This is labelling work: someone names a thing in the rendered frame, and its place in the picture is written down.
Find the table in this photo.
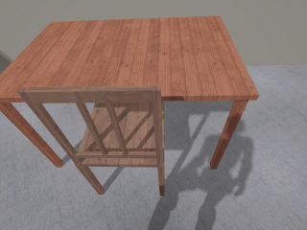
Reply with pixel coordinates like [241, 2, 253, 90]
[0, 15, 259, 170]

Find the chair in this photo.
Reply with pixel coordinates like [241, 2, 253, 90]
[17, 85, 165, 196]

